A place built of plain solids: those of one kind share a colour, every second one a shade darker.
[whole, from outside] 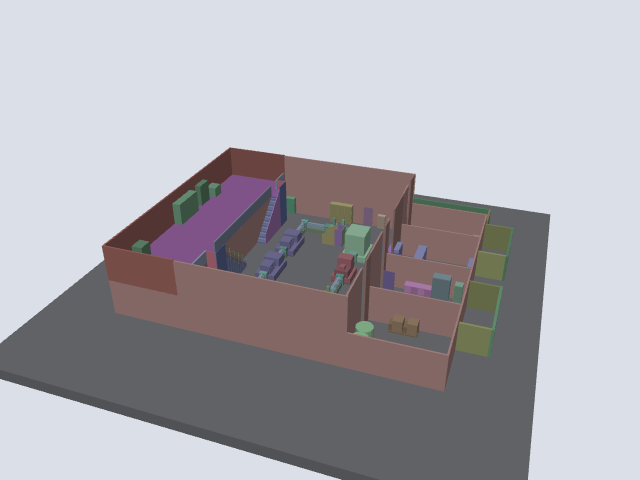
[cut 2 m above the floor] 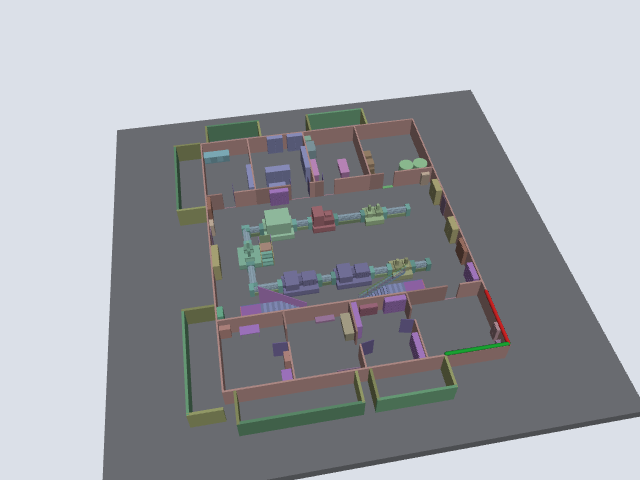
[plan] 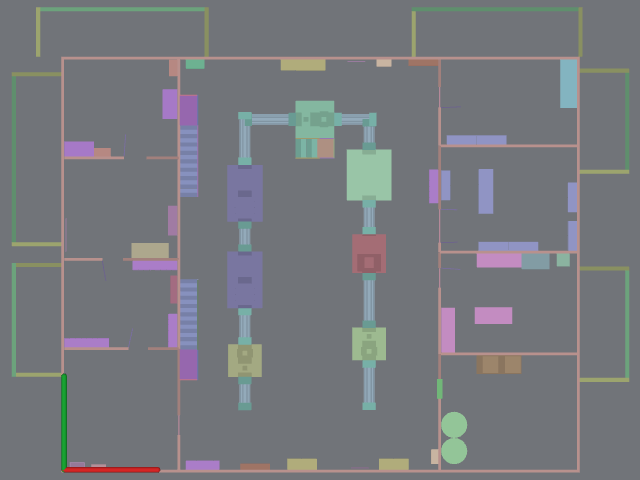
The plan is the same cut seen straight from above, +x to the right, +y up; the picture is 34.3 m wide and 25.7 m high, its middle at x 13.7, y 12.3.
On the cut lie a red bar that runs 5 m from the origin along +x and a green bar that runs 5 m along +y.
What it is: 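A pump hall with its main, pump sets and valves, low rooms beside it, and over them a gallery reached by a steep steel stair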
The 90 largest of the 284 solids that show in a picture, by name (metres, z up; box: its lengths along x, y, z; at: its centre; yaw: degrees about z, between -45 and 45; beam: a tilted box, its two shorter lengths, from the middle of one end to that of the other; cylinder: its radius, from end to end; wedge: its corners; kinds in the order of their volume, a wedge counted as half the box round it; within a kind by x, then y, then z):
{
 "wall_1": {"box": [0.15, 6.78, 3.35], "at": [-0.07, 3.24, 1.62]},
 "wall_2": {"box": [0.15, 5.08, 3.35], "at": [-0.07, 8.87, 1.62]},
 "wall_3": {"box": [0.15, 5.74, 3.35], "at": [-0.07, 13.98, 1.62]},
 "wall_4": {"box": [0.15, 5.56, 3.35], "at": [-0.07, 19.33, 1.62]},
 "wall_5": {"box": [3.21, 0.15, 3.35], "at": [1.6, 16.7, 1.62]},
 "wall_6": {"box": [3.44, 0.15, 3.35], "at": [1.72, 6.48, 1.62]},
 "wall_7": {"box": [6.44, 0.15, 3.35], "at": [3.07, -0.07, 1.62]},
 "wall_8": {"box": [6.44, 0.15, 3.35], "at": [3.07, 22.04, 1.62]},
 "wall_9": {"box": [2.99, 0.15, 3.35], "at": [4.64, 11.26, 1.62]},
 "wall_10": {"box": [0.15, 3.56, 3.51], "at": [6.14, 4.7, 1.71]},
 "wall_11": {"box": [0.15, 4.78, 3.51], "at": [6.14, 8.87, 1.71]},
 "wall_12": {"box": [0.15, 5.44, 3.51], "at": [6.14, 13.98, 1.71]},
 "wall_13": {"box": [0.15, 5.26, 3.51], "at": [6.14, 19.33, 1.71]},
 "wall_14": {"box": [14.27, 0.15, 6.55], "at": [13.12, -0.07, 3.23]},
 "wall_15": {"box": [14.27, 0.15, 6.55], "at": [13.12, 22.04, 3.23]},
 "wall_16": {"box": [0.15, 3.81, 6.55], "at": [20.11, 1.9, 3.23]},
 "wall_17": {"box": [0.15, 3.54, 6.55], "at": [20.11, 7.97, 3.23]},
 "wall_18": {"box": [0.15, 3.39, 6.55], "at": [20.11, 15.64, 3.23]},
 "wall_19": {"box": [0.15, 2.05, 6.55], "at": [20.11, 18.36, 3.23]},
 "wall_20": {"box": [0.15, 1.47, 6.55], "at": [20.11, 21.23, 3.23]},
 "wall_21": {"box": [7.65, 0.15, 3.35], "at": [23.79, -0.07, 1.62]},
 "wall_22": {"box": [7.35, 0.15, 3.35], "at": [23.79, 6.2, 1.62]},
 "wall_23": {"box": [7.35, 0.15, 3.35], "at": [23.79, 11.65, 1.62]},
 "wall_24": {"box": [7.35, 0.15, 3.35], "at": [23.79, 17.34, 1.62]},
 "wall_25": {"box": [7.65, 0.15, 3.35], "at": [23.79, 22.04, 1.62]},
 "wall_26": {"box": [0.15, 6.5, 3.35], "at": [27.54, 3.1, 1.62]},
 "wall_27": {"box": [0.15, 5.75, 3.35], "at": [27.54, 8.93, 1.62]},
 "wall_28": {"box": [0.15, 5.99, 3.35], "at": [27.54, 14.49, 1.62]},
 "wall_29": {"box": [0.15, 4.92, 3.35], "at": [27.54, 19.65, 1.62]},
 "yard_wall_1": {"box": [0.22, 6.09, 2.65], "at": [-2.69, 8.03, 1.27]},
 "yard_wall_2": {"box": [0.22, 9.32, 2.65], "at": [-2.69, 16.62, 1.27]},
 "yard_wall_3": {"box": [9.24, 0.22, 2.65], "at": [3.12, 24.65, 1.27]},
 "yard_wall_4": {"box": [9.15, 0.22, 2.65], "at": [23.18, 24.65, 1.27]},
 "yard_wall_5": {"box": [0.22, 6.18, 2.65], "at": [30.15, 7.79, 1.27]},
 "yard_wall_6": {"box": [0.22, 5.64, 2.65], "at": [30.15, 18.66, 1.27]},
 "mezz_deck_1": {"box": [6.2, 21.96, 0.15], "at": [3.1, 10.98, 3.38]},
 "yard_cheek_1": {"box": [2.65, 0.22, 2.65], "at": [-1.48, 5.09, 1.27]},
 "yard_cheek_2": {"box": [2.65, 0.22, 2.65], "at": [-1.48, 10.96, 1.27]},
 "yard_cheek_3": {"box": [2.65, 0.22, 2.65], "at": [-1.48, 12.07, 1.27]},
 "yard_cheek_4": {"box": [2.65, 0.22, 2.65], "at": [-1.48, 21.17, 1.27]},
 "yard_cheek_5": {"box": [0.22, 2.65, 2.65], "at": [-1.39, 23.43, 1.27]},
 "yard_cheek_6": {"box": [0.22, 2.65, 2.65], "at": [7.63, 23.43, 1.27]},
 "yard_cheek_7": {"box": [0.22, 2.65, 2.65], "at": [18.72, 23.43, 1.27]},
 "yard_cheek_8": {"box": [0.22, 2.65, 2.65], "at": [27.65, 23.43, 1.27]},
 "yard_cheek_9": {"box": [2.65, 0.22, 2.65], "at": [28.93, 4.81, 1.27]},
 "yard_cheek_10": {"box": [2.65, 0.22, 2.65], "at": [28.93, 10.77, 1.27]},
 "yard_cheek_11": {"box": [2.65, 0.22, 2.65], "at": [28.93, 15.95, 1.27]},
 "yard_cheek_12": {"box": [2.65, 0.22, 2.65], "at": [28.93, 21.37, 1.27]},
 "mezz_outer_1": {"box": [0.15, 6.78, 3.26], "at": [-0.07, 3.24, 4.93]},
 "mezz_outer_2": {"box": [0.15, 5.08, 3.26], "at": [-0.07, 8.87, 4.93]},
 "mezz_outer_3": {"box": [0.15, 5.74, 3.26], "at": [-0.07, 13.98, 4.93]},
 "mezz_outer_4": {"box": [0.15, 5.56, 3.26], "at": [-0.07, 19.33, 4.93]},
 "mezz_outer_5": {"box": [6.44, 0.15, 3.26], "at": [3.07, -0.07, 4.93]},
 "mezz_outer_6": {"box": [6.44, 0.15, 3.26], "at": [3.07, 22.04, 4.93]},
 "panel_1": {"box": [0.48, 1.6, 2.0], "at": [20.42, 15.22, 1.1]},
 "panel_2": {"box": [1.6, 0.48, 2.0], "at": [21.29, 17.65, 1.1]},
 "panel_3": {"box": [0.78, 2.4, 2.0], "at": [22.59, 14.9, 1.1]},
 "panel_4": {"box": [1.6, 0.48, 2.0], "at": [22.89, 17.65, 1.1]},
 "panel_5": {"box": [1.6, 0.48, 2.0], "at": [22.98, 11.96, 1.1]},
 "panel_6": {"box": [1.6, 0.48, 2.0], "at": [24.59, 11.96, 1.1]},
 "panel_7": {"box": [0.48, 1.6, 2.0], "at": [27.22, 12.53, 1.1]},
 "panel_8": {"box": [0.48, 1.6, 2.0], "at": [27.22, 14.58, 1.1]},
 "surge_vessel_1": {"box": [2.4, 2.72, 0.52], "at": [16.33, 15.78, 0.36]},
 "surge_vessel_2": {"box": [1.93, 2.2, 2.08], "at": [16.33, 15.78, 1.66]},
 "mezz_landing_1": {"box": [0.94, 1.6, 3.51], "at": [6.67, 5.64, 1.71]},
 "mezz_landing_2": {"box": [0.94, 1.6, 3.51], "at": [6.67, 19.22, 1.71]},
 "mezz_kept_1": {"box": [0.6, 1.6, 2.15], "at": [0.31, 14.87, 4.49]},
 "mezz_kept_2": {"box": [0.8, 3.2, 2.15], "at": [0.41, 11.49, 4.49]},
 "mezz_kept_3": {"box": [1.0, 1.2, 1.3], "at": [0.51, 3.76, 4.06]},
 "lockers_1": {"box": [2.4, 0.48, 1.7], "at": [1.2, 6.79, 0.95]},
 "lockers_2": {"box": [2.4, 0.48, 1.7], "at": [4.87, 10.95, 0.95]},
 "lockers_3": {"box": [0.48, 1.8, 1.7], "at": [5.83, 7.46, 0.95]},
 "lockers_4": {"box": [1.8, 0.48, 1.7], "at": [7.42, 0.24, 0.95]},
 "lockers_5": {"box": [0.48, 1.8, 1.7], "at": [19.8, 15.17, 0.95]},
 "pump_set_1": {"box": [1.9, 3.04, 0.52], "at": [9.68, 10.17, 0.36]},
 "pump_set_2": {"box": [1.5, 1.15, 0.78], "at": [9.68, 10.89, 1.01]},
 "pump_set_3": {"box": [1.9, 3.04, 0.52], "at": [9.68, 14.8, 0.36]},
 "tank_1": {"cylinder": 0.7, "from": [20.89, 1.0, 0.0], "to": [20.89, 1.0, 2.2]},
 "tank_2": {"cylinder": 0.7, "from": [20.89, 2.4, 0.0], "to": [20.89, 2.4, 2.2]},
 "switch_panel_1": {"box": [1.6, 0.58, 2.0], "at": [12.74, 0.29, 1.1]},
 "switch_panel_2": {"box": [2.4, 0.58, 2.0], "at": [12.8, 21.67, 1.1]},
 "switch_panel_3": {"box": [1.6, 0.58, 2.0], "at": [17.66, 0.29, 1.1]},
 "dosing_skid_1": {"box": [1.8, 2.08, 0.52], "at": [16.33, 11.57, 0.36]},
 "dosing_skid_2": {"box": [1.31, 0.96, 1.36], "at": [16.33, 12.03, 1.3]},
 "fume_cupboard_1": {"box": [1.5, 0.83, 2.2], "at": [25.23, 11.16, 1.2]},
 "manifold_valves_1": {"box": [2.08, 2.0, 0.52], "at": [13.43, 18.76, 0.36]},
 "mezz_parapet_1": {"box": [0.15, 12.18, 1.15], "at": [6.14, 12.43, 3.98]},
 "inlet_valves_1": {"box": [1.8, 1.76, 0.52], "at": [9.68, 5.84, 0.36]},
 "outlet_valves_1": {"box": [1.8, 1.76, 0.52], "at": [16.33, 6.74, 0.36]},
 "reception_desk_1": {"box": [1.94, 0.7, 1.11], "at": [4.6, 11.7, 0.51]}
}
